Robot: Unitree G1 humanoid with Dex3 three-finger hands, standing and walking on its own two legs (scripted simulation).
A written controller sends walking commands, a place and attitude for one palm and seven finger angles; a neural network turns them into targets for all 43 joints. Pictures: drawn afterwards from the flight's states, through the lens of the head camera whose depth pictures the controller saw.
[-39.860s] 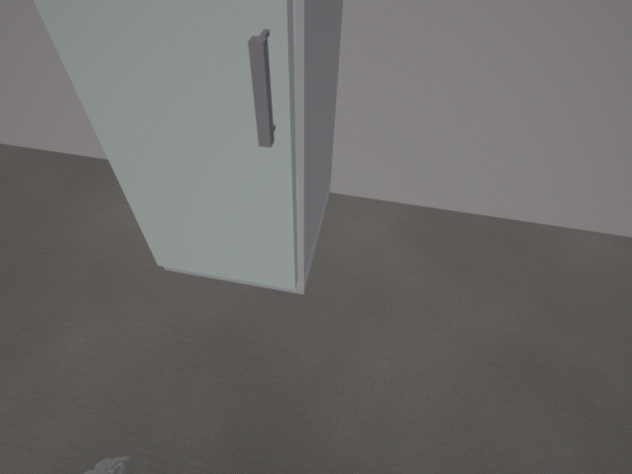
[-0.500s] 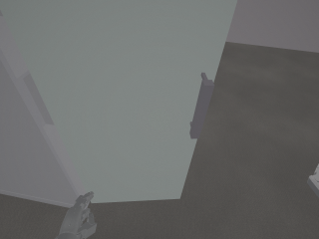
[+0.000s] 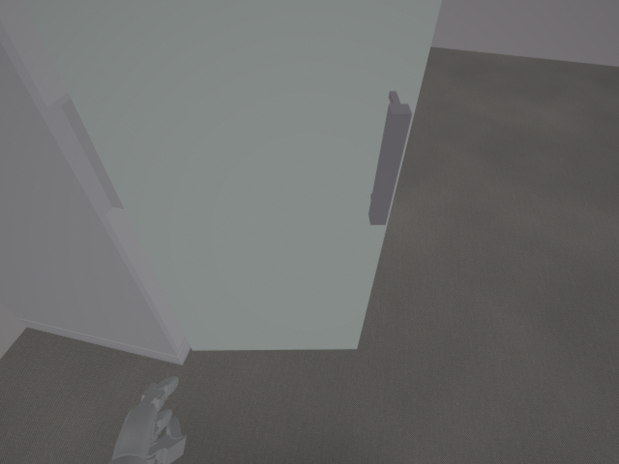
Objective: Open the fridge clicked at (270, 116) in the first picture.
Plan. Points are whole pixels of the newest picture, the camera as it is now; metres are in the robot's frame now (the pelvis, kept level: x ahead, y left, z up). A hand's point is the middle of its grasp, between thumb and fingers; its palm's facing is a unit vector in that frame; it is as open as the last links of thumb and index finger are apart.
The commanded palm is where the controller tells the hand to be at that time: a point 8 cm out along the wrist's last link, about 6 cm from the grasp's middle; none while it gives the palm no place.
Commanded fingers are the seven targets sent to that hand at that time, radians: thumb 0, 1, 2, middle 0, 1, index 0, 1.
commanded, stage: step back with the hand held close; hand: right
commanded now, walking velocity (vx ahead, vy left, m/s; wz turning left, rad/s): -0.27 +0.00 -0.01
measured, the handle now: (384, 162) +0.55 -0.10 +0.10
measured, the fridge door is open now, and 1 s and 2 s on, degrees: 76 76 76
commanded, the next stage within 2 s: stop stepping back and stand still in 0.60 s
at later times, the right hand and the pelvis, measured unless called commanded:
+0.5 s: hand out of the picture +0.11 -0.27 +0.18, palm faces +0.58 +0.69 -0.42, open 7.4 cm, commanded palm +0.03 -0.31 +0.19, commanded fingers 0.00 -0.90 -0.90 0.20 0.30 0.20 0.30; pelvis -0.06 +0.01 -0.02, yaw -9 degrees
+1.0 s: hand out of the picture -0.01 -0.26 +0.20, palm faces +0.58 +0.75 -0.33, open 7.4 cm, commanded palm -0.07 -0.30 +0.19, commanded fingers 0.00 -0.90 -0.90 0.20 0.30 0.20 0.30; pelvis -0.19 +0.01 +0.00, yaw -4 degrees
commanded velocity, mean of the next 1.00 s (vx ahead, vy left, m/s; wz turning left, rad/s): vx -0.18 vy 0.00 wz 0.08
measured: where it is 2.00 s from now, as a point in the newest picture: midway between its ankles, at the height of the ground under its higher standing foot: outside the picture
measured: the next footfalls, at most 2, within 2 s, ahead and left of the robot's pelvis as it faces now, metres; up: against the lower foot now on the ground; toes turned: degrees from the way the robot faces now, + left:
left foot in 0.92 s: -0.16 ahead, +0.09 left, +0.00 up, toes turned +0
right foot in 1.10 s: -0.15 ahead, -0.13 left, +0.00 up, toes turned -4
